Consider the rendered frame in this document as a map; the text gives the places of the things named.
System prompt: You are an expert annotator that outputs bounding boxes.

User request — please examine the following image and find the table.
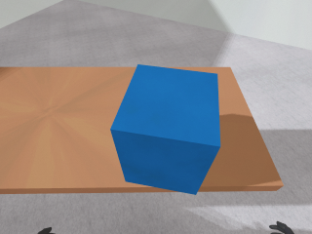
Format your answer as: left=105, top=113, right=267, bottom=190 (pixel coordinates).
left=0, top=66, right=284, bottom=194

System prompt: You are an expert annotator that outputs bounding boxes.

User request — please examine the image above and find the carton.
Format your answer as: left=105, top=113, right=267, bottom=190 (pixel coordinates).
left=110, top=64, right=220, bottom=195

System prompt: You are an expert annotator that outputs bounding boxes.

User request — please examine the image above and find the right robot hand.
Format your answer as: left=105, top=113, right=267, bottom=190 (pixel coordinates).
left=269, top=221, right=294, bottom=234

